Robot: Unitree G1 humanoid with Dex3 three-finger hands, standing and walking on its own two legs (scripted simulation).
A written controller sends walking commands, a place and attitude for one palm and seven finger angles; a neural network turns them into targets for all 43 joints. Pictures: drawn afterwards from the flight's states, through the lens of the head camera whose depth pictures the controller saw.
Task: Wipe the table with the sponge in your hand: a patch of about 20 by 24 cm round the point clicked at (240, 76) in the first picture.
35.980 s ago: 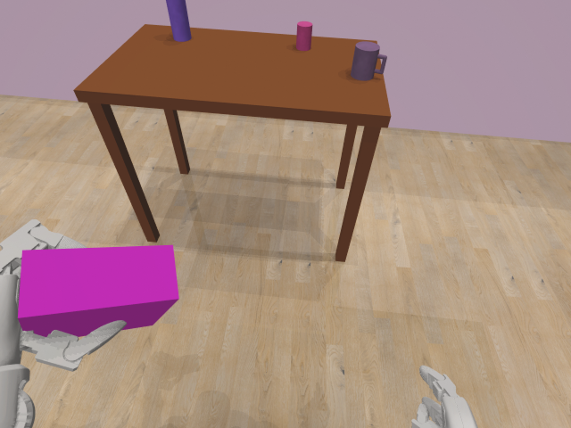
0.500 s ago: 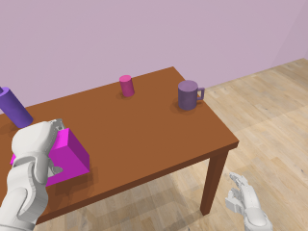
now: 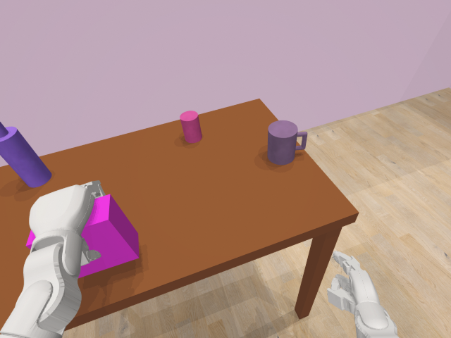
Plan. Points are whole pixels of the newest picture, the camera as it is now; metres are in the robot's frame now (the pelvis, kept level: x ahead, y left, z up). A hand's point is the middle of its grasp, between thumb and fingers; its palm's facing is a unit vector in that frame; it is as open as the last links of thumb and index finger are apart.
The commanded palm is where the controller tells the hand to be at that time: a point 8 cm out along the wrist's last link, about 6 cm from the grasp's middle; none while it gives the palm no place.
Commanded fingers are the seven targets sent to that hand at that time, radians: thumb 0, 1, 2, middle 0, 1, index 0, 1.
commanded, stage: move the sponge above the wiping area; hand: left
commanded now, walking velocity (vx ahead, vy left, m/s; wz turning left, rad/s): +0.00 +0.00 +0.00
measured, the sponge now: (95, 245) +0.23 +0.30 +0.05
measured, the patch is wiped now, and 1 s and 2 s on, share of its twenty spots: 0.00 0.00 0.00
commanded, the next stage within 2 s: lower the sponge onto the table in 1.32 s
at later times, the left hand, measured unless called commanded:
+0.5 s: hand (90, 228) +0.24 +0.29 +0.09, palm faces +0.02 -0.09 -1.00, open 10.0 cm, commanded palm +0.21 +0.29 +0.15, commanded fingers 0.00 0.10 1.30 -1.20 -1.60 -1.20 -1.60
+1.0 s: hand (80, 238) +0.22 +0.30 +0.09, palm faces +0.03 -0.09 -1.00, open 10.0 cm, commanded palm +0.20 +0.29 +0.15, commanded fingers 0.00 0.10 1.30 -1.20 -1.60 -1.20 -1.60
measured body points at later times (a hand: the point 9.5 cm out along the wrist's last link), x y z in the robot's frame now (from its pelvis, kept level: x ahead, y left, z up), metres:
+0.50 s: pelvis +0.00 +0.00 +0.00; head +0.00 -0.04 +0.45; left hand +0.24 +0.29 +0.14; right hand +0.27 -0.19 -0.08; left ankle -0.01 +0.10 -0.74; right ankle +0.01 -0.08 -0.74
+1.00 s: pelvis +0.00 +0.00 +0.00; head -0.01 -0.05 +0.45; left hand +0.21 +0.30 +0.14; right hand +0.26 -0.20 -0.08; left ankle -0.01 +0.10 -0.74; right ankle +0.01 -0.08 -0.74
